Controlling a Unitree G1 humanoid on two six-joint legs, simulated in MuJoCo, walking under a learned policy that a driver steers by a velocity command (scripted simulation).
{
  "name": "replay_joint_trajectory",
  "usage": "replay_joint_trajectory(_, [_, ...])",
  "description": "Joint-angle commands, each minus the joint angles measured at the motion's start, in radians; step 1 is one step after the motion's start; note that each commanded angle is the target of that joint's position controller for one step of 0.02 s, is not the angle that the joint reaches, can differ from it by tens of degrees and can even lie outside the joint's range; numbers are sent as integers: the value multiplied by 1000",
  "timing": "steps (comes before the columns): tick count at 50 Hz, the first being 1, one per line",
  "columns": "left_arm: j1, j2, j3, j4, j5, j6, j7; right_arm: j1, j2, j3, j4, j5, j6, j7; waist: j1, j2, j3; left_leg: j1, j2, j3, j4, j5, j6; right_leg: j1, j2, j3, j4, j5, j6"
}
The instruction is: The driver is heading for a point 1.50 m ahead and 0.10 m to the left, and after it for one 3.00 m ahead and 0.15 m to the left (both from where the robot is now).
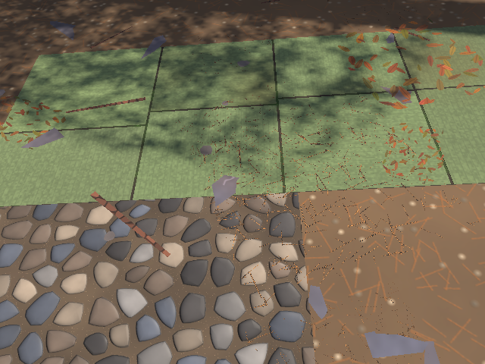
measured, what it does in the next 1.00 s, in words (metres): walks ahead: left foot, then right foot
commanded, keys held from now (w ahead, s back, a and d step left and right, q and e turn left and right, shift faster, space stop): w+e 0.02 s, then w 0.72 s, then w+q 0.26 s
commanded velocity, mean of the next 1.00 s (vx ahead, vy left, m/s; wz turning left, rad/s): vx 0.46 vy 0.00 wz -0.07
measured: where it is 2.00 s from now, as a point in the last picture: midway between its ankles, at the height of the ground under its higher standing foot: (261, 197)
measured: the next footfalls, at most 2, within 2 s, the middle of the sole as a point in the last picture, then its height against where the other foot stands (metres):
left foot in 0.28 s outside the picture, level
right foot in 0.78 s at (330, 342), level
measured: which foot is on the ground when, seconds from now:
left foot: up 0.00-0.26, down 0.28-0.78, up 0.80-1.00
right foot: down 0.00-0.30, up 0.32-0.76, down 0.78-1.00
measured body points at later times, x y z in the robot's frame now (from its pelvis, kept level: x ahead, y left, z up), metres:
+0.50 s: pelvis +0.23 +0.05 +0.00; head +0.26 +0.06 +0.44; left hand +0.38 +0.31 -0.12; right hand +0.26 -0.23 -0.12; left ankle +0.22 +0.15 -0.75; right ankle +0.22 -0.10 -0.67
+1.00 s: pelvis +0.52 -0.04 -0.01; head +0.54 -0.05 +0.44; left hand +0.62 +0.24 -0.11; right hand +0.61 -0.32 -0.13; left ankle +0.54 +0.13 -0.66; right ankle +0.53 -0.12 -0.75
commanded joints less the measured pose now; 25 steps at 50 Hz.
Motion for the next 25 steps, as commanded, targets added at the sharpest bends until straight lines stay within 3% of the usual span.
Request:
replay_joint_trajectory(1, [-12, 183, 49, -74, -5, -23, 13, -146, -39, -4, -88, -2, -39, 7, 9, -127, 42, -163, 4, -20, -150, 136, -34, 92, -198, 258, -217, -45, -136])
replay_joint_trajectory(5, [19, 193, 55, -62, -9, -19, 10, -192, -23, 14, -93, 9, -50, 22, 46, -168, 61, -61, -3, 5, -325, 201, -63, 36, -191, 204, -208, -4, -133])
replay_joint_trajectory(9, [43, 200, 58, -46, -14, -13, 0, -223, -45, 20, -110, 18, -67, 38, 64, -169, 91, -18, 1, 14, -407, 168, -30, 49, -228, 230, -174, 21, -137])
replay_joint_trajectory(11, [37, 206, 60, -42, -15, -7, -2, -189, -71, 15, -107, 21, -75, 41, 42, -191, 89, 25, 0, 22, -433, 127, 2, 79, -254, 253, -148, 95, -128])
replay_joint_trajectory(13, [8, 197, 56, -47, -12, -1, -2, -67, -102, -1, -73, 17, -80, 35, -32, -194, 31, 188, -31, 57, -488, 120, 48, 83, -225, 219, -26, 340, -98])
replay_joint_trajectory(14, [4, 165, 44, -52, -4, -1, -2, 66, -139, -19, -38, 13, -81, 27, -92, -163, -69, 388, -3, 27, -481, 128, 88, 32, -168, 163, 152, 453, -67])
replay_joint_trajectory(15, [-8, 108, 20, -82, 17, -1, 2, 258, -203, -30, -15, -4, -81, 21, -166, -19, -242, 674, 191, -209, -469, 50, 167, -147, -91, 100, 478, 263, -23])
replay_joint_trajectory(16, [97, 40, 4, -109, -16, -20, 4, 325, -264, -44, 26, -12, -76, 36, -99, 331, -309, 891, 370, -697, -631, -225, 301, -491, 67, 70, 779, -293, 37])
replay_joint_trajectory(17, [40, 151, 26, -90, -39, -32, 3, 281, -153, -14, 22, 9, -78, 41, -123, 193, -192, 822, 360, -709, -690, -362, 278, -614, 14, 137, 891, -286, 33])
replay_joint_trajectory(18, [-53, 186, 36, -102, -43, -39, -4, 225, -103, 1, 15, 11, -73, 35, -120, 125, -75, 717, 328, -544, -684, -295, 245, -654, -34, 111, 895, -196, 18])
replay_joint_trajectory(19, [-96, 170, 31, -105, -28, -44, -6, 178, -89, 9, 5, 2, -67, 31, -97, 46, -34, 621, 284, -437, -694, -172, 230, -623, -81, 71, 863, -115, 18])
replay_joint_trajectory(20, [-129, 160, 33, -112, -11, -48, -11, 149, -67, 17, 3, -5, -61, 30, -82, 29, 2, 549, 248, -367, -716, -76, 229, -606, -110, 52, 811, -61, 23])
replay_joint_trajectory(21, [-124, 146, 33, -112, -9, -46, -17, 136, -57, 23, 2, -15, -62, 27, -60, 54, 3, 499, 223, -314, -737, -9, 225, -562, -133, 45, 782, -24, 27])
replay_joint_trajectory(23, [-114, 111, 25, -109, -9, -39, -23, 143, -58, 25, 11, -5, -67, 22, -46, 72, 6, 455, 205, -247, -770, 91, 242, -543, -144, 18, 736, -3, 44])
replay_joint_trajectory(25, [-166, 93, 17, -133, 1, -34, -22, 157, -82, 21, 25, 5, -69, 17, -47, 51, 38, 427, 204, -191, -798, 187, 255, -580, -152, -4, 649, 36, 69])
Keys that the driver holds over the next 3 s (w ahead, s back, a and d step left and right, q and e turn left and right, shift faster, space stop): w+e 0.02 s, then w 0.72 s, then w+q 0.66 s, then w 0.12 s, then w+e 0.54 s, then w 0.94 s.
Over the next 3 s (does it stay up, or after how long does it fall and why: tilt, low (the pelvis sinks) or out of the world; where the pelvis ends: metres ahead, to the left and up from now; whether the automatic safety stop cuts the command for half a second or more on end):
stays up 1.66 0.05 -0.01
